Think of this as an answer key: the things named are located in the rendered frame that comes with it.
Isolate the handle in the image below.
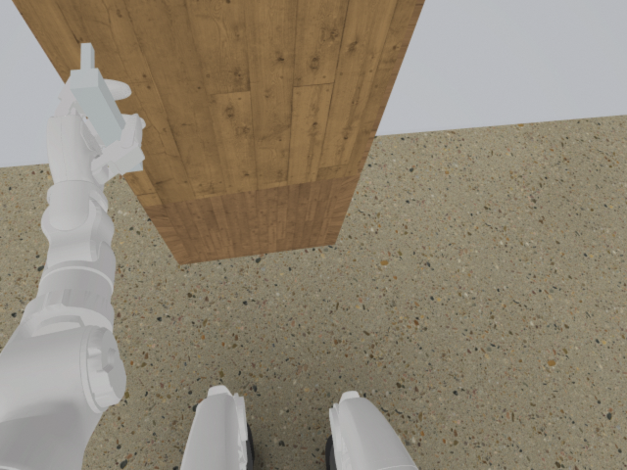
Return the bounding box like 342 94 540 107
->
70 43 143 172

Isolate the cupboard door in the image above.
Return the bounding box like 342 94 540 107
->
15 0 417 207

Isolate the robot right thigh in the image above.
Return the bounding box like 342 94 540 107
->
329 398 418 470

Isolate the left robot upper arm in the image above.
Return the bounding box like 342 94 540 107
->
0 325 126 470

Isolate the robot left forearm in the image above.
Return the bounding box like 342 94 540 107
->
0 180 116 356

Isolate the left robot hand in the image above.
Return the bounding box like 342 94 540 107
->
46 77 146 192

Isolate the robot left thigh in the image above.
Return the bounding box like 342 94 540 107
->
180 393 248 470

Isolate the robot thigh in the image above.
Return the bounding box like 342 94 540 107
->
180 393 248 470
329 398 418 470

